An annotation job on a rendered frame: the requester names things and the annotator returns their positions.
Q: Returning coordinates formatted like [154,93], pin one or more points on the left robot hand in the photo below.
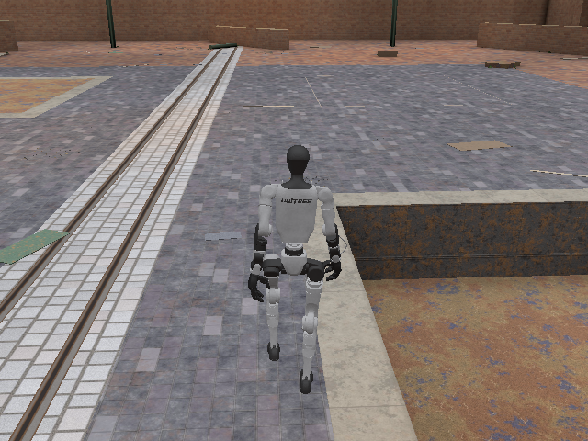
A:
[252,283]

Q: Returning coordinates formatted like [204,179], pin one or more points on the right robot hand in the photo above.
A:
[336,267]

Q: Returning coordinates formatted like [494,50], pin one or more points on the right robot thigh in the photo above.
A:
[313,285]

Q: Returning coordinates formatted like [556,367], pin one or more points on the robot left forearm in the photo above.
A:
[258,252]

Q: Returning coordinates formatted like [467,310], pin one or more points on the robot right upper arm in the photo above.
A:
[326,197]

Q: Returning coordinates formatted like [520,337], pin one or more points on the robot right forearm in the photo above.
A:
[333,246]

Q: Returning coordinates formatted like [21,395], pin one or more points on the robot left upper arm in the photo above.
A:
[267,193]

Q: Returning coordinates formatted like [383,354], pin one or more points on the robot torso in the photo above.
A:
[295,219]

